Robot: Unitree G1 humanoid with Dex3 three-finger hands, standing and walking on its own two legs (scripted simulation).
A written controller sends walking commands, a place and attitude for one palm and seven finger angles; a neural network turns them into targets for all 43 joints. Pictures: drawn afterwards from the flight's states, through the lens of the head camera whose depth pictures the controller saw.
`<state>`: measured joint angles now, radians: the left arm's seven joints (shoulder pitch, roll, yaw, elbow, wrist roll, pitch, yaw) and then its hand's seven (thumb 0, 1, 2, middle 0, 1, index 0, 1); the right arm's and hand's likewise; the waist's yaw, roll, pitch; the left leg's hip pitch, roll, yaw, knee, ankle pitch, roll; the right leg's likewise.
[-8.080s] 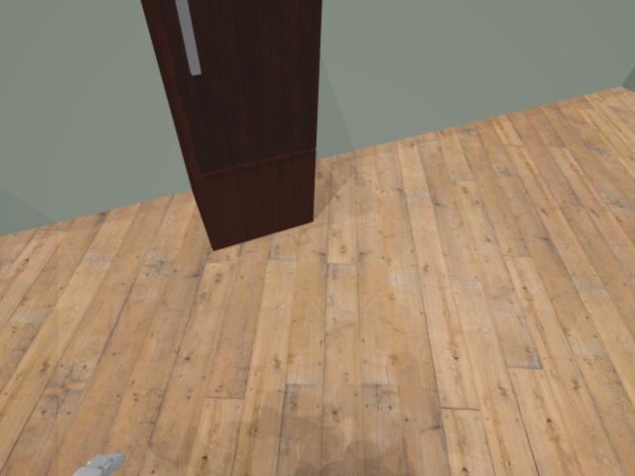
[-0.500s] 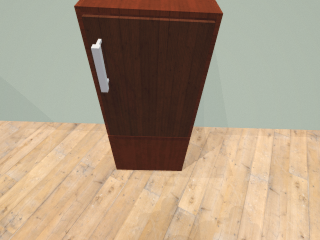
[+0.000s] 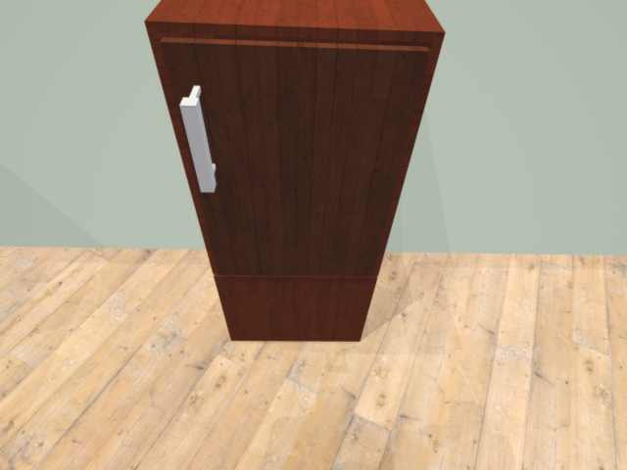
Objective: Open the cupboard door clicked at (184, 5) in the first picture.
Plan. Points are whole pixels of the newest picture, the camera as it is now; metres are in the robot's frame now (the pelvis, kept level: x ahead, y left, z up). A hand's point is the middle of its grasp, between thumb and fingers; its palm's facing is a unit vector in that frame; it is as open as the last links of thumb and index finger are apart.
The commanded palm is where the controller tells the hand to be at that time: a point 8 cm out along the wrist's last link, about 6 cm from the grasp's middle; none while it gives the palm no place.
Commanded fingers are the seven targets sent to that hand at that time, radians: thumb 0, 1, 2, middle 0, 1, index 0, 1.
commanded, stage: come to a stop and stand still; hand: left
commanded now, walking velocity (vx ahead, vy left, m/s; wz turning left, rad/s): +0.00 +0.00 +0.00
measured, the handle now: (202, 141) +0.60 +0.24 +0.09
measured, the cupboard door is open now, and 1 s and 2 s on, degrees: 0 0 0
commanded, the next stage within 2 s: look again from close up in 0.28 s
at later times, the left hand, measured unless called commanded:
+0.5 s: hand out of the picture +0.01 +0.17 -0.18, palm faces +0.01 -0.98 -0.19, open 7.4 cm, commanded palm none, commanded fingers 0.00 0.90 0.90 -0.20 -0.30 -0.20 -0.30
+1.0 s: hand out of the picture +0.02 +0.16 -0.18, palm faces +0.01 -0.98 -0.20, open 7.3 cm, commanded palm none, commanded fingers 0.00 0.90 0.90 -0.20 -0.30 -0.20 -0.30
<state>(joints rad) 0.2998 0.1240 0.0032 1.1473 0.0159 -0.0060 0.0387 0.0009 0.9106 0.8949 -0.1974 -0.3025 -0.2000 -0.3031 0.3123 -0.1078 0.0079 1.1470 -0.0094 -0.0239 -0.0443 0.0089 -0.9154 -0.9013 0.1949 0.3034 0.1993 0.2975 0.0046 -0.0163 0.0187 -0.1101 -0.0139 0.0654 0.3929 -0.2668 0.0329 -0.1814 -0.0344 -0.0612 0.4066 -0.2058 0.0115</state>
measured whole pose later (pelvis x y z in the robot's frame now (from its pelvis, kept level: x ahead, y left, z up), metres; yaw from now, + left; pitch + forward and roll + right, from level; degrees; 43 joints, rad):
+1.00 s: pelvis +0.01 -0.01 -0.01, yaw +0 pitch -1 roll +0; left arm 0.27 0.15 0.00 1.11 0.02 -0.01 0.03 0.00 0.91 0.89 -0.20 -0.30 -0.20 -0.30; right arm 0.29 -0.15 0.02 1.11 -0.02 -0.02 -0.03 0.01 -0.91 -0.90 0.19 0.30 0.20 0.30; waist 0.00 0.01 0.04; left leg -0.12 -0.01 0.07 0.46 -0.32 0.02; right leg -0.21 -0.03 -0.05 0.50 -0.27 0.00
